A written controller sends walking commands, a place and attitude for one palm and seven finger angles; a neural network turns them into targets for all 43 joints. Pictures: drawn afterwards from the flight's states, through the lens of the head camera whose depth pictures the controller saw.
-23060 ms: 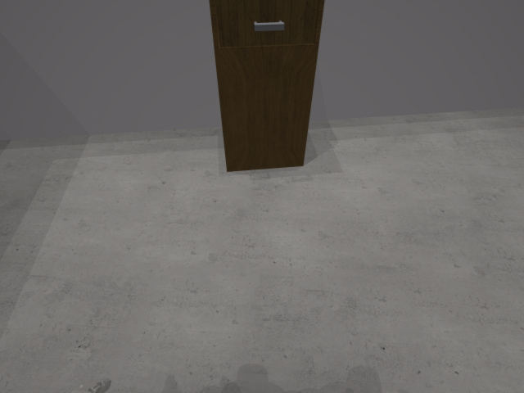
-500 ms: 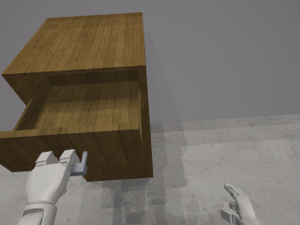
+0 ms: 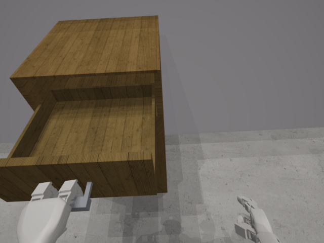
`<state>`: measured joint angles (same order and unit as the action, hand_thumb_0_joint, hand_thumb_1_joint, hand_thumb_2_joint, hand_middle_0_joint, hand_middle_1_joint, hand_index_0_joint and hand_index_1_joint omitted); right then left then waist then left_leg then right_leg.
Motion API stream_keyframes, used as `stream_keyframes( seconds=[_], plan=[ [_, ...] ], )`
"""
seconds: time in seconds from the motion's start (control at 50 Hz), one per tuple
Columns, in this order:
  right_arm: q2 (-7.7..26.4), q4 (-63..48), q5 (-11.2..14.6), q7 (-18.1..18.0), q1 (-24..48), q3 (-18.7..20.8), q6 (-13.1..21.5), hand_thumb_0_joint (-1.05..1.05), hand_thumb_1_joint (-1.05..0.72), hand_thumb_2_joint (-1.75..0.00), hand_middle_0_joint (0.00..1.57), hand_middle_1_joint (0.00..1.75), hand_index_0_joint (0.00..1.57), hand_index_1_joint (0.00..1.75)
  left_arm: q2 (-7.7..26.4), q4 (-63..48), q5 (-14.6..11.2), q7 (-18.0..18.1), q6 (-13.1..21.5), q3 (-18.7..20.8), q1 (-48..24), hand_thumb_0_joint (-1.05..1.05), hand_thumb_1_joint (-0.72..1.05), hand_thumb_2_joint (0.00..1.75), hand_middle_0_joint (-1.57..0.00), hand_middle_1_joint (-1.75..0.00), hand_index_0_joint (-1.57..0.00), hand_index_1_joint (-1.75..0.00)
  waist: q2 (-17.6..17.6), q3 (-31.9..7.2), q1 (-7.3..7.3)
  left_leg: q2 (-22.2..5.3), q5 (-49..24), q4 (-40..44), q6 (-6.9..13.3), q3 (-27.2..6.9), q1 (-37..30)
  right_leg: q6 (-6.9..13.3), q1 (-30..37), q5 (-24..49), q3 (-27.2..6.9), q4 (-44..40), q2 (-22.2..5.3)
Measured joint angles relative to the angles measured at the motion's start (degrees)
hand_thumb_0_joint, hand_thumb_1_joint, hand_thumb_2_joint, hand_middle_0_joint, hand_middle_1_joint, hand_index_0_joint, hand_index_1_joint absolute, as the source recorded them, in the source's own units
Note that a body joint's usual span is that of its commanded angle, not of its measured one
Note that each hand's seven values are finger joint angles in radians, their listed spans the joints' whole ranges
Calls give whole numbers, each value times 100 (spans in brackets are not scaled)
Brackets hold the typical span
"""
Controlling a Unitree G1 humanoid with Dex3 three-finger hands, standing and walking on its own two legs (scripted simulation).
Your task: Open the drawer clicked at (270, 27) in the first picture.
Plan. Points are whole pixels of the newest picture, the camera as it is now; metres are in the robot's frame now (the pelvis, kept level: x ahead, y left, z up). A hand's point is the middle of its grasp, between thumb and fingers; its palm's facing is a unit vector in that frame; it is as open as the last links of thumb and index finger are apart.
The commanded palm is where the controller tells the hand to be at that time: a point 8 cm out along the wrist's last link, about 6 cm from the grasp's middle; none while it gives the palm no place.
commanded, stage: pull the drawer open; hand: left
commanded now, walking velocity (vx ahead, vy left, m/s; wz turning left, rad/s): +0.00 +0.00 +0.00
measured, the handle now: (64, 195) +0.19 +0.26 +0.05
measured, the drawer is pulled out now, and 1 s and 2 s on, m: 0.30 0.29 0.29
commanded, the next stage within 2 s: open the thumb to release the handle in 0.48 s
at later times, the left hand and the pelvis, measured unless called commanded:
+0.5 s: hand (59, 224) +0.14 +0.25 +0.03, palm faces +0.00 -0.08 -1.00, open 5.8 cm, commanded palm +0.09 +0.26 +0.08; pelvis +0.00 +0.00 +0.00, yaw -1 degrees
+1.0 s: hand (61, 219) +0.15 +0.25 +0.03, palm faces +0.02 -0.07 -1.00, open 10.6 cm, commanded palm +0.11 +0.26 +0.08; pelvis -0.01 -0.01 +0.00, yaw +1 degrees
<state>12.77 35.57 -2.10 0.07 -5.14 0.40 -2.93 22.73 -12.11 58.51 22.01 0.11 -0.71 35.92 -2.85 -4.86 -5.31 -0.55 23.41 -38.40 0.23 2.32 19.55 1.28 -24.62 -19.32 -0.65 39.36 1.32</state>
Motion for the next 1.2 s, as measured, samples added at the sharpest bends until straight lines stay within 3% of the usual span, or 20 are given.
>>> stream_keyframes(
  seconds=[0.3, 0.46, 0.6, 0.72, 0.82, 0.92, 1.08, 1.2],
  plan=[
    [87, -116, 3, 47, -55, -12, -48, 1, -90, -90, 20, 30, 20, 30, 58, -217, -151, 66, -41, 136, 366, 4, 70, 74, -32, -132, -41, -134, 30, -24, 149, -61, 30, -47, -16, 66, 37, 15, -61, 16, -63, 26, 67],
    [139, -136, -22, 106, -109, 66, -42, 1, -90, -90, 20, 30, 20, 29, 15, -340, -102, 182, -52, 101, 499, 3, 70, 75, -33, -133, -40, -133, -3, -62, 154, -45, 102, -173, 8, 61, 186, -8, -195, -45, -59, 126, 50],
    [77, -111, -25, 74, -111, 46, -49, 1, -90, -90, 20, 30, 20, 29, 32, -332, -57, 283, -28, 45, 474, 3, 69, 76, -33, -133, -40, -134, -14, -74, 117, -16, 153, -256, 23, 34, 258, -22, -257, -111, -37, 217, 19],
    [38, 70, -16, -113, -40, 84, -8, 1, -90, -90, 20, 30, 20, 29, -75, 131, 110, 412, -13, -125, -321, 1, 65, 78, -40, -133, -40, -133, -76, 30, -64, 48, 124, -338, 16, -113, 327, -10, -258, -135, 104, 279, -58],
    [-77, 158, 35, -191, 32, -7, -18, 1, -90, -90, 20, 30, 20, 29, -236, 293, 36, 209, -286, -198, -575, 0, 50, 73, -43, -131, -39, -132, -97, -13, -95, 55, 34, -161, -10, -122, 144, 13, -102, -85, 111, 170, -63],
    [-113, 148, 48, -250, 111, -122, -17, 1, -90, -90, 20, 30, 20, 30, -122, 405, 15, -99, -367, -185, -719, 0, 24, 62, -42, -128, -37, -129, -64, 52, -105, 30, -84, 64, -49, -120, -112, 55, 122, 1, 109, 6, -34],
    [16, 97, 21, -257, 139, -78, 71, 1, -90, -90, 20, 30, 20, 30, -1, 404, -92, -328, -74, 37, -649, 0, -23, 42, -36, -122, -34, -123, -42, 154, -98, -31, -234, 284, -98, -124, -293, 103, 307, 167, 115, -235, 28],
    [121, 134, -13, -280, 59, 49, 102, 1, -90, -90, 20, 30, 20, 30, 20, 468, -49, -234, 135, 123, -711, 0, -41, 34, -32, -119, -32, -121, 5, 222, -91, -36, -294, 289, -102, -150, -213, 109, 258, 240, 141, -286, 31]
  ],
)
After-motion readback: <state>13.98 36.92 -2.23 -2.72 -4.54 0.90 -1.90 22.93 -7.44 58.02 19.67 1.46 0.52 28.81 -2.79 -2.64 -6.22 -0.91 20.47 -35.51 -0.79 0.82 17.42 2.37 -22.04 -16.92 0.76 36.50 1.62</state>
